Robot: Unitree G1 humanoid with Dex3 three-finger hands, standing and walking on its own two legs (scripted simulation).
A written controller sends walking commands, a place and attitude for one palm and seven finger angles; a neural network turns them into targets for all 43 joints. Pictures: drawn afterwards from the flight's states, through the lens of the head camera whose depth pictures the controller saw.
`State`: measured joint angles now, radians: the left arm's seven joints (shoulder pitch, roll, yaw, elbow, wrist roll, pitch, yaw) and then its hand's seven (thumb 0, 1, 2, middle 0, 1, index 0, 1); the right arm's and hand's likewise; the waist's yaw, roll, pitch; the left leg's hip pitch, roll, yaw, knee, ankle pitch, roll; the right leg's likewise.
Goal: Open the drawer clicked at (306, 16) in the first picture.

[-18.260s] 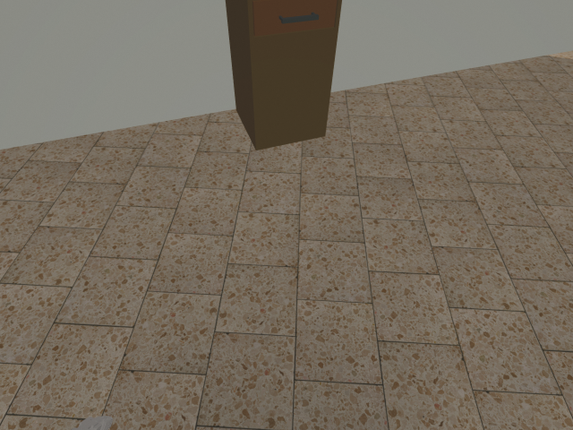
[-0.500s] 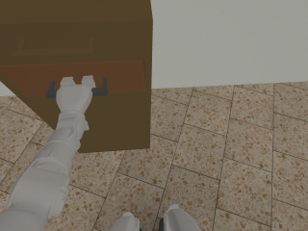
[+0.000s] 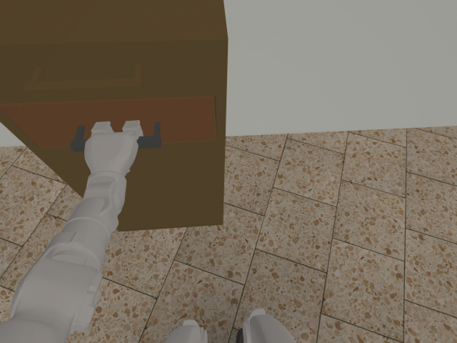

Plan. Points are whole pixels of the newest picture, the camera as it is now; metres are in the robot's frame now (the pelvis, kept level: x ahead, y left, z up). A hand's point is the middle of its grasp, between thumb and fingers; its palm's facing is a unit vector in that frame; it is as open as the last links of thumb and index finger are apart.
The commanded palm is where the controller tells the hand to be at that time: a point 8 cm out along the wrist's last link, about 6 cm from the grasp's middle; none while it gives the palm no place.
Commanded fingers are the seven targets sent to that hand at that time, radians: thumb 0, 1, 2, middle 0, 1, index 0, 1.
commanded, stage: pull the drawer open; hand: left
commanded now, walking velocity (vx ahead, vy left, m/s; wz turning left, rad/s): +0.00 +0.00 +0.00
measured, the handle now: (118, 136) +0.51 +0.21 -0.01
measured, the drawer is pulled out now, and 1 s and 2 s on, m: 0.00 0.09 0.21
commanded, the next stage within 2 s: none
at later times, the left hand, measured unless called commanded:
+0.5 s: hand (120, 179) +0.42 +0.20 -0.03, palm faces -0.03 -0.05 -1.00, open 5.5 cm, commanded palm +0.38 +0.20 +0.02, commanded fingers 0.00 0.90 0.90 -0.40 -1.35 -0.40 -1.35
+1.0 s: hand (117, 207) +0.37 +0.19 -0.03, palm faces -0.02 -0.06 -1.00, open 5.5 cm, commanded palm +0.32 +0.19 +0.02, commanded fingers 0.00 0.90 0.90 -0.40 -1.35 -0.40 -1.35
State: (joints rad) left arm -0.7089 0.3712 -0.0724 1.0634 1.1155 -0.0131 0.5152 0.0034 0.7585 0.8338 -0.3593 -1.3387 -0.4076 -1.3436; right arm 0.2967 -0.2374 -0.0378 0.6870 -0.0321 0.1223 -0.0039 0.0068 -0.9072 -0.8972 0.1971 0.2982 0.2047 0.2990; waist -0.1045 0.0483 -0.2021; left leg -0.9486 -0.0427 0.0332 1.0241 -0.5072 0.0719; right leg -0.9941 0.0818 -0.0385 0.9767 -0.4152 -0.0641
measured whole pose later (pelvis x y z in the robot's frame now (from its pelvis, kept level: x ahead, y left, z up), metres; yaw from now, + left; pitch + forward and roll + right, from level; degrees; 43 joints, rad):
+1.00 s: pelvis +0.02 +0.00 +0.02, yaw -1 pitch +19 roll -1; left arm -0.26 0.27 -0.14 0.67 1.13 0.04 0.54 0.01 0.77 0.83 -0.30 -1.35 -0.38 -1.32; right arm 0.21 -0.22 -0.04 0.61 -0.02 0.16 0.00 0.01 -0.91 -0.90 0.20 0.30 0.20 0.30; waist -0.02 0.04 -0.20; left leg -0.76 -0.05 0.05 0.93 -0.51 0.07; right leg -0.82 0.09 -0.01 0.91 -0.42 -0.06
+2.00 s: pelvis +0.01 -0.03 +0.01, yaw +0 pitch +16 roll +2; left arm 0.23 0.28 -0.11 0.28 1.12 0.00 0.57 0.02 0.76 0.82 -0.29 -1.34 -0.41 -1.33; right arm 0.15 -0.23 -0.02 0.57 -0.02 0.10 0.01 0.01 -0.91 -0.90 0.20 0.30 0.20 0.30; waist 0.02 0.03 -0.20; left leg -0.72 -0.04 0.06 0.96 -0.52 0.04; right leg -0.80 0.09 -0.01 0.98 -0.45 -0.10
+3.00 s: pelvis +0.00 -0.05 -0.01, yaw +0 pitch +18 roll +3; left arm 0.61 0.33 0.03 0.02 1.08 -0.23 0.54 0.02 0.76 0.78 -0.26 -1.30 -0.37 -1.28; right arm 0.11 -0.21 -0.02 0.54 -0.06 0.07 0.03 0.01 -0.91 -0.90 0.19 0.30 0.20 0.30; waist 0.04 0.02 -0.21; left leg -0.83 -0.03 0.06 1.06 -0.55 0.01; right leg -0.92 0.10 -0.02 1.09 -0.48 -0.13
